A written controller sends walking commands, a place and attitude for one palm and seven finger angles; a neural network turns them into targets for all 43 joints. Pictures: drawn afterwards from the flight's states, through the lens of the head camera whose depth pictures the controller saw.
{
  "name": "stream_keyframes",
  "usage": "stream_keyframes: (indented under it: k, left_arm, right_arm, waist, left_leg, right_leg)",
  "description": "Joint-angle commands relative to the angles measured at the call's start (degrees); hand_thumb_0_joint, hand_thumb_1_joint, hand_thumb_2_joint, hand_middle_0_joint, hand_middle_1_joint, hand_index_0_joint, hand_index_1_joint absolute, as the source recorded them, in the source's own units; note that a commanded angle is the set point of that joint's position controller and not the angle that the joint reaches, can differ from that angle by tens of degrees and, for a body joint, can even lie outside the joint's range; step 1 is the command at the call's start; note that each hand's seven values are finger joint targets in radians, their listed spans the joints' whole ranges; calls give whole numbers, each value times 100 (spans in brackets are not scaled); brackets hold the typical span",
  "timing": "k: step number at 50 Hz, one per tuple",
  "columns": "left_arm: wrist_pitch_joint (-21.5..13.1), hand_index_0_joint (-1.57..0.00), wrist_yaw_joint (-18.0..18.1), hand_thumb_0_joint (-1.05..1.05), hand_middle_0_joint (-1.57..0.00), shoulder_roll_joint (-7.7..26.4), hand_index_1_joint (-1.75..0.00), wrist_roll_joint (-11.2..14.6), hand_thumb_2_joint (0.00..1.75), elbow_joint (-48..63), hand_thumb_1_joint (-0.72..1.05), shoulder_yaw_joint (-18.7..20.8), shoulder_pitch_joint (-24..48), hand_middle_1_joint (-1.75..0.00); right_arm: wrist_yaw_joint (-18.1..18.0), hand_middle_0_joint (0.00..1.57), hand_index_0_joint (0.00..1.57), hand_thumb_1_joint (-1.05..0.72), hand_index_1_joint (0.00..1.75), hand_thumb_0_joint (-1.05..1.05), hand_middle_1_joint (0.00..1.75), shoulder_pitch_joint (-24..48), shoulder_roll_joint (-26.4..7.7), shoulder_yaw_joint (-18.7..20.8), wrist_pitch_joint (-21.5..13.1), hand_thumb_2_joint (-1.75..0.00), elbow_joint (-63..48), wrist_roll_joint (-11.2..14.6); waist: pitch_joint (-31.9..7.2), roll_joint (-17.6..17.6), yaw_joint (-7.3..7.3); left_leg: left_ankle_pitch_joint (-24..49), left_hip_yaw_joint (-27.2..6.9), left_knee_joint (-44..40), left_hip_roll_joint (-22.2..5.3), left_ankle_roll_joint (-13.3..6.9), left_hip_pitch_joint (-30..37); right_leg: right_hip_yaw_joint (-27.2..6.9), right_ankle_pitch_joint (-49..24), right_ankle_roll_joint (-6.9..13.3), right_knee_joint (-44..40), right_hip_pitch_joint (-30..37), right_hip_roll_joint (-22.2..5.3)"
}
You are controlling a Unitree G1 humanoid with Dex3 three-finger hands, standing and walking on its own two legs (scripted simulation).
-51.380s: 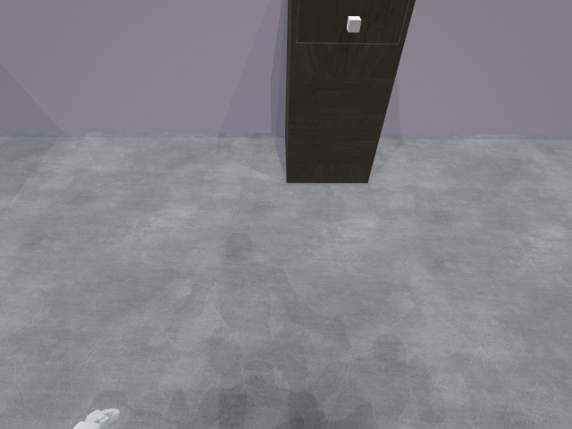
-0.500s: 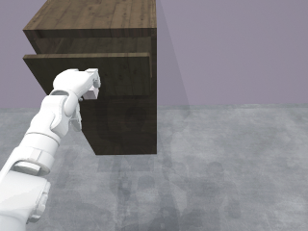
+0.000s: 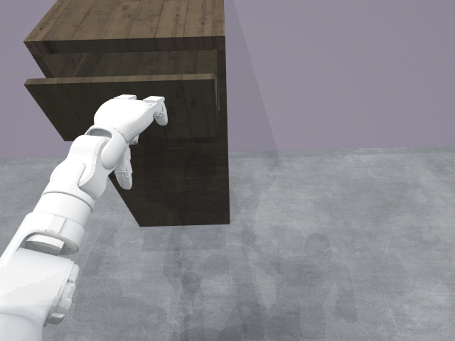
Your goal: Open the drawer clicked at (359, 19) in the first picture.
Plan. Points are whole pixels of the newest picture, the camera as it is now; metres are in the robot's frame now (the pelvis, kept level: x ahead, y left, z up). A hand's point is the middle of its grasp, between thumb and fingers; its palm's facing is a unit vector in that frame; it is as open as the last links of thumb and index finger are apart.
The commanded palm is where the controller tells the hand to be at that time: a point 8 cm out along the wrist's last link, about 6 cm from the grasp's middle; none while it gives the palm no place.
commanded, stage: re-aim the fingers above the handle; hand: left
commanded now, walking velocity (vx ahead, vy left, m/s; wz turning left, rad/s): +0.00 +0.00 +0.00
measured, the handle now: (128, 125) +0.54 +0.23 +0.05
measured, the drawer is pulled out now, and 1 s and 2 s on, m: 0.11 0.11 0.11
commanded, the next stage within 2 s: lower the fingers behind the handle in 0.18 s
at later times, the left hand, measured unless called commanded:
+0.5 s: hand (100, 139) +0.45 +0.24 +0.10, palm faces -0.14 -0.02 -0.99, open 13.9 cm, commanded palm +0.45 +0.24 +0.16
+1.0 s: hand (112, 137) +0.48 +0.24 +0.08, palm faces -0.07 -0.01 -1.00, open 13.9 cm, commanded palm +0.45 +0.24 +0.13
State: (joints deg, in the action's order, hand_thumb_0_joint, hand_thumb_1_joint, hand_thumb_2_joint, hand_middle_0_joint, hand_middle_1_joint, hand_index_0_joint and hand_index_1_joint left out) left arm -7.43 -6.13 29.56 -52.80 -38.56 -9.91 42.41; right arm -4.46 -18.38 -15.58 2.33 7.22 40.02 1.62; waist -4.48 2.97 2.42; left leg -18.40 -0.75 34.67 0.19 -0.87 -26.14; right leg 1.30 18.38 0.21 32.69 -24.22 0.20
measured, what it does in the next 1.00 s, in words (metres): stands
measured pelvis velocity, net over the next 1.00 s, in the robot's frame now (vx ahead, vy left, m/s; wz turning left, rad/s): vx -0.01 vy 0.01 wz -0.04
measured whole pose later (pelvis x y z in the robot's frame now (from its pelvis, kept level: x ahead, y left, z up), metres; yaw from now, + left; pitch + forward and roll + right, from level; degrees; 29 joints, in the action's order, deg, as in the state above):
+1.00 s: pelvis -0.01 +0.01 -0.01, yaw -2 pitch +14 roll -1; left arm -1.7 6.4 32.4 -60.0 -55.4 -1.7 48.1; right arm -2.5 -20.0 -13.8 1.6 7.3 39.5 1.0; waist -6.2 2.9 5.0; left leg -19.8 1.1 39.4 -0.7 -1.4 -33.9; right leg -0.6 18.7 -0.3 36.7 -32.4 1.0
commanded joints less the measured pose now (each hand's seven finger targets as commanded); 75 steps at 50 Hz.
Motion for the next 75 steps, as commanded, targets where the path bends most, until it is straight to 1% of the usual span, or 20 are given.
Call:
stream_keyframes:
  k: [1, 5, 8, 10, 12, 14, 16, 20, 22, 24, 27, 31, 35, 38, 44, 48, 56, 67, 68, 75]
  left_arm:
    - [-321, -30, 1292, 0, -30, 2967, -120, -187, 30, 1020, -50, 2509, 3184, -120]
    - [468, -30, 2127, 0, -30, 2673, -120, -527, 30, 429, -50, 2061, 3005, -120]
    - [1261, -30, 2185, 0, -30, 2583, -120, -750, 30, -448, -50, 1760, 2774, -120]
    - [1618, -30, 1765, 0, -30, 2436, -120, -747, 30, -1054, -50, 1516, 2530, -120]
    - [1753, -30, 1102, 0, -30, 1850, -120, -543, 30, -1220, -50, 928, 2384, -120]
    - [1556, -30, 425, 0, -30, 955, -120, -259, 30, -583, -50, 91, 2686, -120]
    - [977, -30, -23, 0, -30, 591, -120, -125, 30, 172, -50, -230, 3106, -120]
    - [0, -30, -55, 0, -30, 1055, -120, -126, 30, 1034, -50, 234, 3626, -120]
    - [-477, -30, 191, 0, -30, 1657, -120, -41, 30, 1328, -50, 900, 3885, -120]
    - [-639, -30, 479, 0, -30, 1208, -120, -43, 30, 982, -50, 782, 3218, -120]
    - [-388, -30, 971, 0, -30, 1311, -120, -166, 30, 124, -50, 1127, 2626, -120]
    - [323, -30, 1635, 0, -30, 1828, -120, -601, 30, -377, -50, 1513, 2641, -120]
    - [686, -30, 1915, 0, -30, 1813, -120, -918, 30, 116, -50, 1343, 3289, -120]
    - [640, -30, 1858, 0, -30, 1687, -120, -757, 30, 475, -50, 1284, 3453, -120]
    - [848, -30, 1530, 0, -30, 1687, -120, -705, 30, -981, -50, 1170, 2867, -120]
    - [457, -30, 1382, 0, -30, 1757, -120, -746, 30, -692, -50, 1243, 2648, -120]
    - [127, -30, 1457, 0, -30, 1637, -120, -703, 30, -637, -50, 1289, 1965, -120]
    - [585, -30, 1801, 0, -30, 1810, -120, -921, 30, -1101, -50, 1234, 2212, -120]
    - [638, -30, 1785, 0, -30, 1491, -120, -922, 30, -1136, -50, 999, 2145, -120]
    - [733, -30, 1617, 0, -30, 1427, -120, -891, 30, -1492, -50, 926, 1996, -120]
  right_arm:
    - [-14, 20, 20, -90, 30, 0, 30, -77, -697, 188, -235, -90, -511, -53]
    - [51, 20, 20, -90, 30, 0, 30, 291, -596, 71, -307, -90, -524, 9]
    - [66, 20, 20, -90, 30, 0, 30, 395, -664, 42, -302, -90, -476, 46]
    - [66, 20, 20, -90, 30, 0, 30, 255, -804, 78, -245, -90, -510, 74]
    - [19, 20, 20, -90, 30, 0, 30, 120, -958, 131, -164, -90, -615, 130]
    - [-55, 20, 20, -90, 30, 0, 30, 121, -1002, 203, -170, -90, -734, 164]
    - [-147, 20, 20, -90, 30, 0, 30, 103, -958, 215, -237, -90, -691, 117]
    - [-212, 20, 20, -90, 30, 0, 30, -106, -834, 210, -368, -90, -504, 41]
    - [-209, 20, 20, -90, 30, 0, 30, -260, -830, 261, -397, -90, -427, -26]
    - [-121, 20, 20, -90, 30, 0, 30, -324, -714, 297, -397, -90, -444, -55]
    - [123, 20, 20, -90, 30, 0, 30, -303, -767, 309, -286, -90, -394, -41]
    - [260, 20, 20, -90, 30, 0, 30, -218, -837, 259, -186, -90, -509, -101]
    - [286, 20, 20, -90, 30, 0, 30, -285, -795, 322, -199, -90, -655, -97]
    - [236, 20, 20, -90, 30, 0, 30, -429, -816, 393, -225, -90, -612, -105]
    - [116, 20, 20, -90, 30, 0, 30, -429, -845, 236, -146, -90, -512, -32]
    - [69, 20, 20, -90, 30, 0, 30, -496, -805, 274, -168, -90, -581, -66]
    - [119, 20, 20, -90, 30, 0, 30, -554, -847, 352, -154, -90, -591, -51]
    - [160, 20, 20, -90, 30, 0, 30, -595, -907, 336, -161, -90, -492, -49]
    - [173, 20, 20, -90, 30, 0, 30, -600, -867, 334, -162, -90, -519, -47]
    - [154, 20, 20, -90, 30, 0, 30, -607, -888, 280, -124, -90, -606, -39]
  waist:
    - [-2098, 284, -296]
    - [-2266, 208, -387]
    - [-2595, -86, -375]
    - [-2516, -462, -200]
    - [-2399, -909, 126]
    - [-2076, -1000, 459]
    - [-1787, -840, 667]
    - [-1981, 354, 498]
    - [-2143, 606, 400]
    - [-2152, 469, 289]
    - [-1698, 231, 93]
    - [-2146, 19, -95]
    - [-3157, 369, 38]
    - [-3443, 357, 221]
    - [-1891, -353, 289]
    - [-2229, -85, 168]
    - [-2040, -208, 118]
    - [-1992, -100, 233]
    - [-2029, -44, 255]
    - [-1762, -343, 271]
  left_leg:
    - [2703, 24, -69, 176, -87, 856]
    - [2324, 335, -200, 174, -1, 441]
    - [2184, 477, -289, 135, -7, 360]
    - [1984, 492, -359, 106, -60, 343]
    - [1960, 496, -366, 82, -179, 538]
    - [1889, 402, -334, 93, -279, 914]
    - [1945, 274, -245, 117, -339, 1230]
    - [2401, 41, -36, 192, -282, 1809]
    - [2707, -27, 112, 161, -207, 1846]
    - [3174, -64, 273, 110, -133, 1756]
    - [3095, -62, 273, 34, -9, 1122]
    - [2513, 128, 223, 74, -34, 456]
    - [2929, 126, 379, 24, -78, 974]
    - [3328, 32, 485, -35, -131, 1451]
    - [1828, 147, 134, 33, -195, 350]
    - [2018, 197, 191, 40, -215, 490]
    - [1990, 286, 254, 34, -206, 217]
    - [1714, 312, 340, 51, -181, -10]
    - [1789, 311, 364, 60, -180, 74]
    - [1472, 306, 359, 46, -182, -117]
  right_leg:
    - [54, -2161, 250, 17, 751, 257]
    - [12, -2254, 210, 27, 1181, 193]
    - [-59, -2444, 126, -24, 1550, 150]
    - [-40, -2421, 51, -128, 1547, 145]
    - [-36, -2613, -27, -302, 1446, 123]
    - [-27, -2544, -76, -484, 1023, 129]
    - [-47, -2367, -46, -561, 618, 127]
    - [-36, -1975, 129, -323, 26, 212]
    - [-2, -1977, 179, -164, -125, 233]
    - [75, -1968, 196, 37, -280, 250]
    - [198, -1788, 228, 178, -484, 275]
    - [177, -1847, 244, 324, -26, 264]
    - [102, -2125, 203, 417, 137, 279]
    - [93, -2208, 144, 346, 22, 316]
    - [109, -1625, 128, 89, -41, 279]
    - [15, -1813, 156, 121, 137, 273]
    - [-22, -1899, 159, 149, 116, 277]
    - [-10, -1702, 131, 235, -166, 266]
    - [14, -1722, 142, 252, -225, 280]
    - [36, -1507, 117, 227, -342, 274]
